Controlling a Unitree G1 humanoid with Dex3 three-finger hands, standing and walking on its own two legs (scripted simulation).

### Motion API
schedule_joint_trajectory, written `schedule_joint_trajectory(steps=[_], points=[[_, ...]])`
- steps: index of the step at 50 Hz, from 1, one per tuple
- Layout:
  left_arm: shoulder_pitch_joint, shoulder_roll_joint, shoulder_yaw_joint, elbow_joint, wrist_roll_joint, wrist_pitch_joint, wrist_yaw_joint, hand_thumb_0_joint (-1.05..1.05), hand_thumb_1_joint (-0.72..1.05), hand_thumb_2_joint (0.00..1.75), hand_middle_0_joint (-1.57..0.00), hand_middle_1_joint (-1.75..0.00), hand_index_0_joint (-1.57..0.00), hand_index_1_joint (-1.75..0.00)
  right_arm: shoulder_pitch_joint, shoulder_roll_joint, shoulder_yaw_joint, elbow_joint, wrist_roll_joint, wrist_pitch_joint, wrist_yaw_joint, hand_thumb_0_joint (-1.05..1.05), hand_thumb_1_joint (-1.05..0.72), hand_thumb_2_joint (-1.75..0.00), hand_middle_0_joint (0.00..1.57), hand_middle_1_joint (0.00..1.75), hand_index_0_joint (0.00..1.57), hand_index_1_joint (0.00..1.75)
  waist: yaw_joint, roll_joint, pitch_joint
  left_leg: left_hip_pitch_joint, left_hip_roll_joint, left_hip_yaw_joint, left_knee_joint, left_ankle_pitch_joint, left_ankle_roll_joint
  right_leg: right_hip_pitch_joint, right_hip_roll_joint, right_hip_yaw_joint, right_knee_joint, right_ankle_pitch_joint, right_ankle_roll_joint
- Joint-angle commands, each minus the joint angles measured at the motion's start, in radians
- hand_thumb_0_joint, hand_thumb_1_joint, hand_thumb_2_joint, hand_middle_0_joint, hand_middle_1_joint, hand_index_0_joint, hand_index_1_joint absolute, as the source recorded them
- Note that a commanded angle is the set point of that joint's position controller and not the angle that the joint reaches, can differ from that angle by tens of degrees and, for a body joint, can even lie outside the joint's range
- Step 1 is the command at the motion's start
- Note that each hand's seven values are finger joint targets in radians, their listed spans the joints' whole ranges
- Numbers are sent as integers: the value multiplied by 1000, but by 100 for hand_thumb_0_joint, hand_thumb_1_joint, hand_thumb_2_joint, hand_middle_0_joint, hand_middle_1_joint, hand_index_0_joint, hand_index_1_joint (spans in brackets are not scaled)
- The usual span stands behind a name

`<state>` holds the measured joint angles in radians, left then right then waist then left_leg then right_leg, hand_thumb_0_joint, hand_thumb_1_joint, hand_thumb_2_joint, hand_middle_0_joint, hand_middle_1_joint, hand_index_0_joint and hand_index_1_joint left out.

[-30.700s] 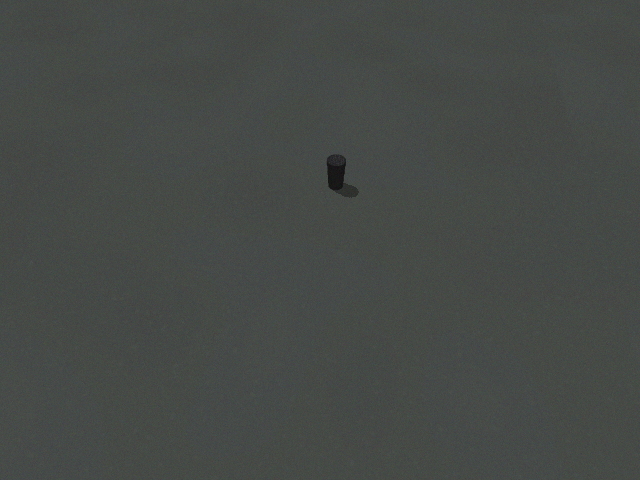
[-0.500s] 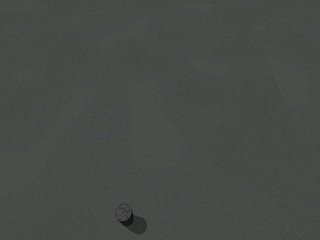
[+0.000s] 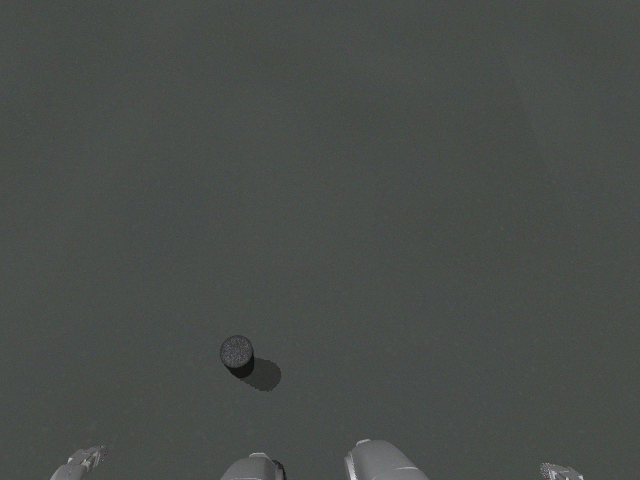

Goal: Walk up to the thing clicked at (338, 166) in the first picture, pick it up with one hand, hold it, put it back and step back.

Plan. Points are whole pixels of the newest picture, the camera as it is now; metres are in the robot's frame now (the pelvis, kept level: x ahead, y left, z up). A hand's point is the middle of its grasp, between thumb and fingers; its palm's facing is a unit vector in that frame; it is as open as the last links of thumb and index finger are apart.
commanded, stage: step back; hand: left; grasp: from the side
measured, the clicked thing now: (239, 359) +0.44 +0.20 -0.69
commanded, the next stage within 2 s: none
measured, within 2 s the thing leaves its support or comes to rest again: neither
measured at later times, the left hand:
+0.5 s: hand out of the picture -0.01 +0.24 -0.14, palm faces +0.02 -0.91 -0.41, open 7.4 cm
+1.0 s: hand out of the picture -0.22 +0.20 -0.14, palm faces -0.01 -0.91 -0.41, open 7.4 cm
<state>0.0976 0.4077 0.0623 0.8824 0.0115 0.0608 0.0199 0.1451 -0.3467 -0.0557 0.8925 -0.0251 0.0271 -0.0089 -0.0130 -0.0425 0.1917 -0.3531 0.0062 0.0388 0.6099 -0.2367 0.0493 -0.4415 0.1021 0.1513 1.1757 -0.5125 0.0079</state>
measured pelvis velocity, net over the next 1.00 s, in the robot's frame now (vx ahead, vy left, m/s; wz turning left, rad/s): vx -0.29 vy -0.06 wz -0.01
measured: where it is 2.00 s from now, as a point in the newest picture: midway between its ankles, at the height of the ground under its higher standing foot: outside the picture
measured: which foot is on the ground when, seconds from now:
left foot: down 0.00-0.20, up 0.22-0.50, down 0.52-0.88, up 0.90-1.00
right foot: up 0.00-0.14, down 0.16-0.54, up 0.56-0.82, down 0.84-1.00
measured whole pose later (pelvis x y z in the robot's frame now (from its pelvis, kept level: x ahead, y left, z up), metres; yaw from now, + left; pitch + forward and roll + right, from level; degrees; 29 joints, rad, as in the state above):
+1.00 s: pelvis -0.29 -0.06 +0.00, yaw -1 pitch -2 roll +1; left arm 0.22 0.35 0.06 0.85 0.04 0.04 0.00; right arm 0.13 -0.41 -0.06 0.84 0.01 0.07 -0.02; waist 0.03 0.03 0.15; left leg -0.53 -0.10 -0.14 1.14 -0.47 -0.01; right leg -0.29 0.00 0.05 0.67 -0.35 -0.01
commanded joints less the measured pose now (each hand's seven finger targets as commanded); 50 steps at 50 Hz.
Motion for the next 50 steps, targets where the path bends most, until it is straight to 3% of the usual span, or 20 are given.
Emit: schedule_joint_trajectory(steps=[1, 8, 9, 10, 11, 14, 19, 23, 25, 26, 27, 28, 31, 37, 42, 43, 44, 45, 47, 50], points=[[30, 154, 57, -94, 2, -26, 6, 0, 90, 90, -20, -30, -20, -30, 52, -283, -72, -84, -5, -24, -25, 0, -90, -90, 20, 30, 20, 30, -34, 177, -263, 327, 276, -293, -119, 486, 217, -51, -48, -9, -150, -41, 20], [253, 154, 78, -20, 21, -39, -9, 0, 90, 90, -20, -30, -20, -30, -34, -291, -61, -120, 9, 5, -11, 0, -90, -90, 20, 30, 20, 30, 52, 175, -300, 16, 204, -213, -56, 94, 74, 333, -93, -113, -712, 239, -49], [231, 215, 97, -39, 39, -44, -10, 0, 90, 90, -20, -30, -20, -30, -17, -245, -51, -126, 12, 8, -6, 0, -90, -90, 20, 30, 20, 30, 40, -11, -251, -179, 99, -164, 82, -104, 3, 353, -249, 161, -791, 145, -111], [136, 336, 120, -83, 32, -39, -12, 0, 90, 90, -20, -30, -20, -30, -93, -219, -54, -137, 20, 9, -18, 0, -90, -90, 20, 30, 20, 30, 83, -274, -171, -180, -110, -76, 364, -353, -50, 107, -478, 429, -915, 142, -291], [60, 338, 119, -130, 39, -49, -6, 0, 90, 90, -20, -30, -20, -30, -86, -258, -69, -123, 9, 15, -25, 0, -90, -90, 20, 30, 20, 30, 60, -211, -94, -136, -76, -209, 555, -373, -62, -32, -536, 484, -929, 211, -340], [-64, 213, 88, -159, 25, -57, 7, 0, 90, 90, -20, -30, -20, -30, 54, -237, -50, -60, 37, 3, -23, 0, -90, -90, 20, 30, 20, 30, -39, -86, -114, -145, -145, -209, 616, -219, -57, 88, -324, 98, -770, 559, -207], [52, 181, 81, -170, 29, -50, 17, 0, 90, 90, -20, -30, -20, -30, 32, -228, -31, -92, 27, -7, -24, 0, -90, -90, 20, 30, 20, 30, 51, -122, -193, -157, -72, -144, 357, -273, -70, 352, -353, 84, -688, 673, -226], [72, 199, 70, -175, 11, -29, 10, 0, 90, 90, -20, -30, -20, -30, 78, -208, -37, -73, 10, -20, -17, 0, -90, -90, 20, 30, 20, 30, 38, -144, -243, 8, -48, -42, -63, -138, -44, 375, -316, 54, -565, 736, -190], [73, 176, 58, -191, 2, -20, 3, 0, 90, 90, -20, -30, -20, -30, 99, -243, -53, -70, -3, -30, -16, 0, -90, -90, 20, 30, 20, 30, 28, -55, -262, 165, 29, -133, -197, 154, -14, 233, -258, 17, -502, 572, -111], [100, 142, 50, -198, -1, -18, 0, 0, 90, 90, -20, -30, -20, -30, 86, -320, -73, -85, -19, -32, -14, 0, -90, -90, 20, 30, 20, 30, 36, 121, -283, 266, 226, -385, -206, 280, 64, 50, -153, -41, -386, 320, -61], [5, 161, 63, -207, -9, -18, 12, 0, 90, 90, -20, -30, -20, -30, 58, -404, -87, -100, -5, -27, -4, 0, -90, -90, 20, 30, 20, 30, -24, 286, -258, 143, 365, -527, -237, 441, 215, 23, -22, -96, -197, -114, -27], [-33, 173, 74, -199, 7, -16, 21, 0, 90, 90, -20, -30, -20, -30, 68, -388, -89, -95, -11, -31, -8, 0, -90, -90, 20, 30, 20, 30, -43, 236, -217, 78, 396, -566, -250, 425, 259, 18, -17, 17, -31, -154, -27], [63, 163, 72, -149, -13, -15, 13, 0, 90, 90, -20, -30, -20, -30, -33, -303, -59, -113, -6, -30, -24, 0, -90, -90, 20, 30, 20, 30, 40, 158, -180, 92, 263, -308, -182, 437, 183, -41, 0, 41, 105, -23, -34], [87, 146, 70, -147, 2, -32, -1, 0, 90, 90, -20, -30, -20, -30, 3, -286, -63, -135, -10, -21, -23, 0, -90, -90, 20, 30, 20, 30, -5, 213, -222, 215, 260, -277, -118, 385, 206, 16, -67, -43, -235, -17, 15], [214, 150, 74, -70, 21, -56, -1, 0, 90, 90, -20, -30, -20, -30, -42, -287, -60, -154, 12, 11, -11, 0, -90, -90, 20, 30, 20, 30, 45, 208, -298, 76, 163, -204, 21, 214, 80, 309, -83, -126, -761, 310, -33], [203, 218, 94, -80, 37, -63, -2, 0, 90, 90, -20, -30, -20, -30, -18, -233, -45, -160, 17, 15, -9, 0, -90, -90, 20, 30, 20, 30, 27, 32, -258, -145, 54, -189, 144, -8, 16, 373, -218, 114, -778, 277, -72], [143, 344, 120, -110, 29, -55, -4, 0, 90, 90, -20, -30, -20, -30, -81, -206, -45, -180, 25, 14, -22, 0, -90, -90, 20, 30, 20, 30, 80, -250, -214, -179, -114, -124, 386, -352, -39, 166, -468, 390, -860, 354, -262], [84, 362, 120, -148, 35, -63, 1, 0, 90, 90, -20, -30, -20, -30, -88, -251, -62, -174, 20, 19, -29, 0, -90, -90, 20, 30, 20, 30, 69, -230, -151, -140, -70, -234, 574, -389, -52, 15, -547, 489, -887, 380, -332], [-18, 247, 84, -163, 24, -67, 11, 0, 90, 90, -20, -30, -20, -30, -10, -252, -58, -125, 32, 15, -25, 0, -90, -90, 20, 30, 20, 30, -12, -29, -130, -147, -119, -255, 662, -266, -47, 61, -376, 173, -753, 581, -239], [3, 224, 87, -169, 35, -61, 17, 0, 90, 90, -20, -30, -20, -30, 30, -238, -42, -112, 30, 3, -26, 0, -90, -90, 20, 30, 20, 30, 18, -98, -173, -127, -100, -187, 554, -259, -66, 180, -327, 60, -678, 672, -208]])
